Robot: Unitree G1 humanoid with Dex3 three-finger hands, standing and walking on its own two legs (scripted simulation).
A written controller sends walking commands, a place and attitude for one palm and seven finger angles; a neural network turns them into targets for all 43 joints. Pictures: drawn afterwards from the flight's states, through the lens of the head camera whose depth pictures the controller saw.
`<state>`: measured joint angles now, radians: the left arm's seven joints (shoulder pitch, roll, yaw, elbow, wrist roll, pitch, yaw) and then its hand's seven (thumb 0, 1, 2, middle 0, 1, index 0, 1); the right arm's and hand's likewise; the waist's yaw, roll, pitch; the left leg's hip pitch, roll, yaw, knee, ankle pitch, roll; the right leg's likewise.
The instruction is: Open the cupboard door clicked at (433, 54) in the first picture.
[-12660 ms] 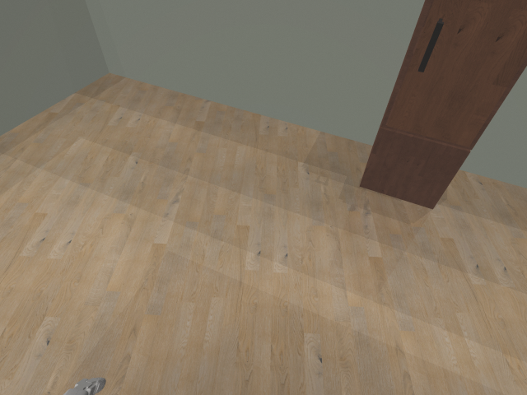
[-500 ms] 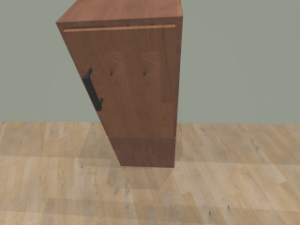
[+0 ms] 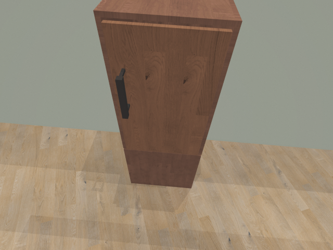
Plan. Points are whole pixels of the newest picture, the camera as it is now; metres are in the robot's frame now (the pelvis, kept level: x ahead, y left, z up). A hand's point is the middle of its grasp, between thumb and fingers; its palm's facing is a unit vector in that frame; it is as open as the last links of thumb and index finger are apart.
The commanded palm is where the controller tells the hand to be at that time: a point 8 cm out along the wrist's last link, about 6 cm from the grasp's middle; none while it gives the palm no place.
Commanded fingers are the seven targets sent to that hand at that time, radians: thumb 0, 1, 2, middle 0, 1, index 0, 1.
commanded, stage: come to a stop and stand still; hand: left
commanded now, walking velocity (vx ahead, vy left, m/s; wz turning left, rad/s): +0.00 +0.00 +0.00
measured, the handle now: (124, 94) +0.57 +0.19 +0.03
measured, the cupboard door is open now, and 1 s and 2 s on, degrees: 0 0 0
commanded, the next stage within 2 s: look again from close up in 0.32 s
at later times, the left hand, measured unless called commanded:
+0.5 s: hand out of the picture +0.02 +0.18 -0.18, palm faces -0.01 -0.98 -0.21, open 7.3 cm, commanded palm none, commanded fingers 0.00 0.90 0.90 -0.20 -0.30 -0.20 -0.30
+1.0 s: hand out of the picture -0.05 +0.18 -0.18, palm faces +0.02 -0.99 -0.15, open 7.4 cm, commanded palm none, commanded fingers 0.00 0.90 0.90 -0.20 -0.30 -0.20 -0.30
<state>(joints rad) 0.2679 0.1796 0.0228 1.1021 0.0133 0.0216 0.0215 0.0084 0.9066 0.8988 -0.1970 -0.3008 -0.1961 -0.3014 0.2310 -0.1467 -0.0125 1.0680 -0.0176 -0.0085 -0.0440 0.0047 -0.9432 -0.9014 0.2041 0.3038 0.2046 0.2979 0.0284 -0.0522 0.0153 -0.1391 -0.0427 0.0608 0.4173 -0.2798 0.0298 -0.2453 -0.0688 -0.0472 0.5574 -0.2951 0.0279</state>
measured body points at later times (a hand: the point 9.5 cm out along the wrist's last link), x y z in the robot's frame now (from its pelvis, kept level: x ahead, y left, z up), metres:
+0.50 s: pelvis +0.00 +0.01 +0.00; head +0.02 +0.01 +0.45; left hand +0.02 +0.23 -0.16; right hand -0.01 -0.20 -0.16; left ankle -0.04 +0.10 -0.74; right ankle -0.01 -0.12 -0.74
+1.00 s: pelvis -0.03 +0.02 +0.00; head -0.04 +0.03 +0.45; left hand -0.05 +0.23 -0.16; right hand -0.03 -0.20 -0.15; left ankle -0.04 +0.10 -0.74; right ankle -0.01 -0.12 -0.74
